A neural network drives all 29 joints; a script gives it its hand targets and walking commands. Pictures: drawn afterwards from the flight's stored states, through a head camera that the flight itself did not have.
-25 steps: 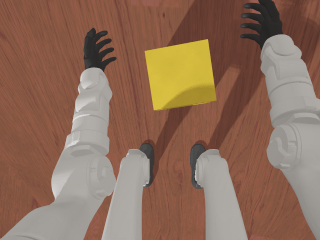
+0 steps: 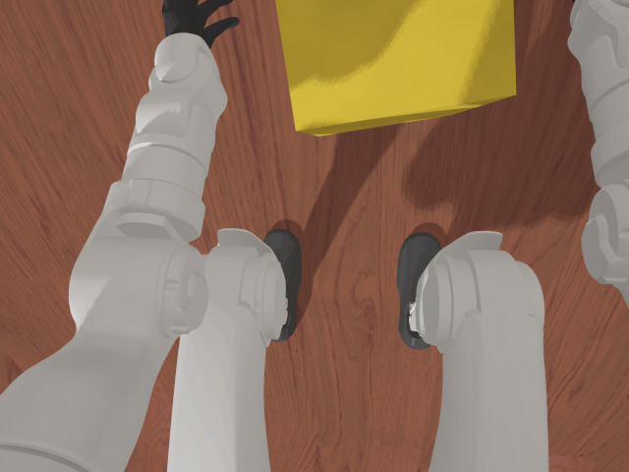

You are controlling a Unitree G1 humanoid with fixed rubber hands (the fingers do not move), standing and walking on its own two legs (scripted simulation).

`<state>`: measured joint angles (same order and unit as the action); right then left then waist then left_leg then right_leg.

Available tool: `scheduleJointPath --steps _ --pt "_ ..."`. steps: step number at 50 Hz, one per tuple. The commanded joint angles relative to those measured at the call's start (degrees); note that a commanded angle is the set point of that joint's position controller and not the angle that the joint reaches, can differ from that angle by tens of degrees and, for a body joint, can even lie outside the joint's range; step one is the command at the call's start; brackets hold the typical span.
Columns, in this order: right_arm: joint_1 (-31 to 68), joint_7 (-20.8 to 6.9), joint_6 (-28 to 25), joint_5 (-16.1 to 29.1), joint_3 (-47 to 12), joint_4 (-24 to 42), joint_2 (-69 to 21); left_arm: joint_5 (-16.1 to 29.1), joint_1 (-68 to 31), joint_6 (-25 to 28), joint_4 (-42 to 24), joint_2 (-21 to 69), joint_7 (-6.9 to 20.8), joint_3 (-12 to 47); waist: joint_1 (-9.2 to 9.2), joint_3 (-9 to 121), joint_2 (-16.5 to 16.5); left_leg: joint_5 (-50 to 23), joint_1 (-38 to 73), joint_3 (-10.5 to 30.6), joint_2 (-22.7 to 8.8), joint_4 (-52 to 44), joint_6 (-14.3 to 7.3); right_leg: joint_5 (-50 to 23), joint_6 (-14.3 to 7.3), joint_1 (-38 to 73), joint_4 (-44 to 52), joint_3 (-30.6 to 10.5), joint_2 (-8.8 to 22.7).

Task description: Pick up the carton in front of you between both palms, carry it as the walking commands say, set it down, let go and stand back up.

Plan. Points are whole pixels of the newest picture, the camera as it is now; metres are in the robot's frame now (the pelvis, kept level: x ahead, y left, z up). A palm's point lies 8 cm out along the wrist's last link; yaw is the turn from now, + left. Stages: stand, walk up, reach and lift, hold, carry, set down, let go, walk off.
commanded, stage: reach and lift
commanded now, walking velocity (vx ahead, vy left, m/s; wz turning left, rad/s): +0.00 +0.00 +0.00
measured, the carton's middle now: (381, 37) +0.53 -0.06 -0.28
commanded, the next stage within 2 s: none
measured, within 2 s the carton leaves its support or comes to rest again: leaves its support in 0.96 s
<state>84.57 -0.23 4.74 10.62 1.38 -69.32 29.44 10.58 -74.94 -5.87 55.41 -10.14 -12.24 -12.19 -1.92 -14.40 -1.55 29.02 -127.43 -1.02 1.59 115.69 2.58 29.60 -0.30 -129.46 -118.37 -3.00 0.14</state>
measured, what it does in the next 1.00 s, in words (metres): stands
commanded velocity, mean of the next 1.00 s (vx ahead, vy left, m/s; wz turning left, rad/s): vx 0.00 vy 0.00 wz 0.00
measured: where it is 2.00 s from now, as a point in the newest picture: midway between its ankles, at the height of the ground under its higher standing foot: (345, 307)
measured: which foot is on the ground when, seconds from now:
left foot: down 0.00-1.00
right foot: down 0.00-1.00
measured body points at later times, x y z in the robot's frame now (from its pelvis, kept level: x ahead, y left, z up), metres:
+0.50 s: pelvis +0.01 +0.00 -0.03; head +0.37 -0.05 +0.23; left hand +0.54 +0.13 -0.21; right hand +0.55 -0.23 -0.21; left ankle +0.13 +0.12 -0.37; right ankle +0.12 -0.12 -0.37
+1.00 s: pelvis +0.00 -0.01 -0.04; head +0.36 -0.06 +0.22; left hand +0.56 +0.10 -0.20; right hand +0.56 -0.20 -0.21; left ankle +0.13 +0.13 -0.37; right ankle +0.12 -0.12 -0.37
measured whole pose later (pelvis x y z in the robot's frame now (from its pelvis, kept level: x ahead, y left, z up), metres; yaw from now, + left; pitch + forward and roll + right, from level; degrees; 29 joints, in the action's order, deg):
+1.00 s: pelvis +0.00 -0.01 -0.04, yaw +0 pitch +37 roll +4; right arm 86.5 3.3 7.9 6.9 -0.5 -68.0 21.7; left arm 6.5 -81.3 -7.0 61.0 -8.3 -12.4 -19.0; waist 0.2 -16.7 -4.6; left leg 30.4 -131.4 0.8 3.8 124.5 4.3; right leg 31.5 -1.5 -133.0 -127.3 -1.7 1.0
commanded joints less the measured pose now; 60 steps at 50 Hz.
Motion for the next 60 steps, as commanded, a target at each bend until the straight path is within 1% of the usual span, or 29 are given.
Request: scheduleJointPath --steps 1,4,5,8,10,12,15,19,22,27,31,33,34,35,36,37,39,40,42,45,47,49,52,54,55,56,58,59,60 --pt "16.8 0.0 -1.8 0.3 -0.1 1.2 7.5 0.0 -14.9 2.0 -1.2 -6.4 0.4 -0.3 0.29 61.2 5.5 -7.3 32.3 -2.7 1.1 -5.5 0.8 -5.8 0.4 30.9 9.5 0.9 0.9" --pt "19.3 0.5 -3.0 0.9 -1.2 1.0 7.9 0.8 -17.5 3.4 0.2 -7.5 0.6 0.4 0.51 62.2 5.2 -10.2 32.6 -2.6 1.0 -2.9 0.9 -8.9 0.4 32.0 7.0 0.4 1.1" --pt "19.9 0.9 -3.5 1.1 -1.5 1.6 8.1 2.2 -17.5 3.9 0.2 -6.8 0.7 1.4 1.09 63.6 5.3 -11.8 33.5 -2.6 1.2 -2.2 0.9 -10.3 0.4 33.1 6.3 0.4 1.1" --pt "20.9 1.7 -4.5 2.2 -3.5 2.8 8.4 5.3 -16.5 4.5 4.2 -5.8 1.2 3.8 2.37 66.8 7.2 -15.1 32.0 -3.0 1.6 0.1 1.2 -15.4 0.6 38.0 4.3 0.2 1.2" --pt "20.1 2.1 -4.8 2.2 -3.6 4.2 8.2 6.5 -15.5 4.9 4.0 -5.4 1.3 4.9 3.11 69.0 8.2 -16.3 30.8 -3.2 2.0 1.0 1.4 -18.0 0.8 40.8 3.4 0.4 1.2" --pt "18.8 2.4 -5.2 2.3 -3.0 6.1 7.7 7.2 -14.3 5.6 3.1 -5.3 1.1 5.8 3.99 70.8 8.2 -17.8 30.8 -3.2 2.2 1.6 1.3 -20.1 0.9 41.7 3.0 0.6 0.9" --pt "16.2 2.5 -5.3 2.9 -3.3 8.2 6.5 7.6 -11.4 6.0 2.2 -4.7 0.7 6.3 3.55 72.4 8.4 -18.7 29.2 -4.0 2.8 1.9 1.3 -22.9 0.9 45.4 2.7 0.5 0.5" --pt "14.3 2.0 -4.5 2.7 -4.0 6.2 3.3 5.8 -9.7 5.9 4.4 -4.8 1.0 4.2 1.62 63.1 8.9 -14.3 23.0 -4.1 2.8 0.9 0.9 -18.2 1.1 40.0 3.8 0.0 0.6" --pt "14.1 1.7 -4.3 2.3 -3.9 4.3 1.8 3.9 -10.8 6.0 4.5 -5.4 1.3 2.5 1.16 59.1 8.2 -12.7 22.0 -3.7 2.8 0.5 0.7 -15.5 1.1 35.6 4.5 -0.3 0.6" --pt "15.1 1.9 -4.5 1.8 -3.9 1.9 0.6 2.8 -13.6 6.3 4.6 -4.5 1.3 2.5 1.63 57.0 6.7 -11.6 24.0 -3.1 2.9 -0.1 0.6 -12.6 0.8 31.8 5.5 -0.2 0.4" --pt "17.8 2.0 -4.9 2.5 -6.1 1.8 -3.4 3.8 -16.6 6.6 4.5 0.2 1.3 5.1 2.46 57.6 5.7 -11.7 26.5 -2.8 3.5 -0.5 0.9 -11.5 0.4 31.4 5.9 0.0 0.1" --pt "18.8 2.3 -5.1 1.7 -5.8 1.6 -4.3 3.3 -17.3 6.7 5.2 1.7 1.0 4.9 3.00 57.9 5.4 -11.7 27.7 -2.7 4.0 -0.7 1.0 -11.3 0.4 31.6 6.1 0.3 -0.2" --pt "18.9 2.1 -5.1 1.8 -6.7 1.3 -6.5 2.9 -17.5 6.8 5.3 2.6 0.8 4.8 2.24 57.9 5.4 -11.6 28.4 -2.9 4.2 -0.9 0.9 -11.1 0.5 31.6 6.2 0.3 -0.3" --pt "20.5 1.3 -5.0 2.1 -7.7 1.6 -10.6 2.6 -19.1 6.9 5.1 6.2 1.4 5.5 2.07 57.7 5.4 -11.6 29.1 -3.0 4.6 -1.0 0.6 -10.8 0.4 31.6 6.2 0.5 -0.7" --pt "23.0 0.2 -4.8 2.3 -9.5 1.8 -17.8 2.2 -22.2 6.8 4.5 12.5 2.5 6.4 2.00 58.0 5.7 -11.7 28.5 -3.1 5.0 -0.9 0.5 -11.1 0.3 31.8 6.3 0.5 -1.2" --pt "25.2 -1.1 -4.4 1.7 -10.2 1.4 -23.8 1.0 -24.8 6.6 4.5 18.3 3.8 6.4 2.07 57.5 5.7 -11.6 28.0 -3.2 5.5 -0.5 0.4 -11.2 0.1 31.5 6.0 0.6 -1.7" --pt "29.7 -4.8 -3.0 0.3 -12.0 2.2 -39.6 -1.8 -31.4 5.1 3.0 32.6 7.6 7.4 2.34 55.8 5.5 -10.8 26.4 -3.4 6.8 0.5 0.1 -10.6 -0.2 30.3 5.0 1.0 -2.8" --pt "29.5 -6.4 -2.2 -0.6 -11.7 2.8 -44.8 -3.1 -33.2 4.0 2.4 37.4 9.5 6.9 2.45 54.9 5.6 -10.3 25.8 -3.7 7.3 1.1 -0.1 -10.4 -0.4 29.8 4.8 1.4 -3.2" --pt "28.0 -8.8 -0.7 -2.2 -10.4 4.6 -51.2 -4.7 -34.7 2.3 1.2 43.3 12.2 6.3 2.86 54.3 5.8 -9.7 24.2 -4.4 7.9 1.9 -0.4 -10.7 -0.7 29.6 4.6 2.2 -3.9" --pt "28.0 -10.9 0.9 -2.6 -9.5 8.7 -57.9 -3.8 -36.0 0.8 -1.7 49.5 14.5 7.2 3.79 58.0 5.5 -11.0 24.5 -4.9 8.3 2.4 -0.8 -13.1 -0.7 30.2 4.1 3.3 -4.6" --pt "28.3 -11.6 1.4 -1.6 -10.3 12.4 -61.2 -2.7 -35.9 0.1 -3.7 53.2 15.1 8.7 4.07 63.7 4.7 -14.0 26.6 -5.2 8.5 2.8 -0.9 -16.4 -0.6 32.8 3.3 3.9 -5.0" --pt "29.1 -11.7 1.8 -0.2 -12.1 17.5 -64.2 -1.5 -35.3 -0.5 -6.0 57.0 15.3 10.6 4.40 71.5 4.8 -17.2 28.6 -5.7 8.7 3.1 -0.9 -20.4 -0.3 37.6 2.7 4.4 -5.3" --pt "28.7 -11.1 3.5 0.3 -14.6 25.5 -68.4 -0.2 -34.8 -2.2 -11.2 62.0 15.6 13.6 4.91 83.9 6.7 -19.8 29.3 -6.5 9.1 2.5 -0.6 -26.1 0.3 47.4 3.2 5.2 -5.7" --pt "26.0 -10.8 5.4 -0.6 -15.3 28.9 -71.5 -0.2 -35.1 -3.7 -15.3 63.6 16.0 15.4 5.00 89.5 8.6 -19.3 27.4 -6.9 9.4 1.2 -0.4 -28.8 0.8 53.2 4.1 5.4 -6.0" --pt "23.8 -10.5 6.3 -1.1 -15.1 30.2 -74.4 -0.5 -36.1 -3.9 -17.9 63.4 15.9 16.5 5.54 91.6 9.3 -18.4 28.9 -6.9 9.4 1.2 -0.9 -26.3 1.0 51.7 5.0 6.0 -6.5" --pt "23.0 -10.5 7.2 -2.3 -15.4 30.7 -74.8 -1.1 -35.8 -4.9 -19.3 64.6 16.0 17.7 4.32 91.9 8.9 -16.7 27.4 -7.4 9.5 -0.7 -0.3 -25.2 1.3 53.1 6.2 5.8 -6.6" --pt "18.5 -10.5 9.3 -4.0 -14.6 30.6 -77.4 -2.0 -35.3 -6.3 -23.0 64.7 16.5 19.6 4.42 90.8 8.7 -15.4 25.9 -7.2 9.9 -3.2 -0.1 -26.0 1.7 54.1 7.6 6.1 -7.1" --pt "16.9 -10.6 10.1 -4.8 -14.0 30.6 -78.5 -2.6 -35.2 -6.9 -24.2 64.7 16.6 20.1 4.42 90.3 8.1 -14.1 26.3 -7.2 10.0 -4.3 -0.2 -24.3 1.8 53.2 8.8 6.2 -7.4" --pt "15.4 -10.6 11.0 -5.5 -13.4 29.4 -80.4 -3.6 -35.3 -7.4 -24.6 64.8 16.7 20.1 4.05 88.4 7.8 -11.1 25.4 -7.6 10.0 -5.1 -0.4 -20.4 1.8 51.7 10.4 6.1 -7.5"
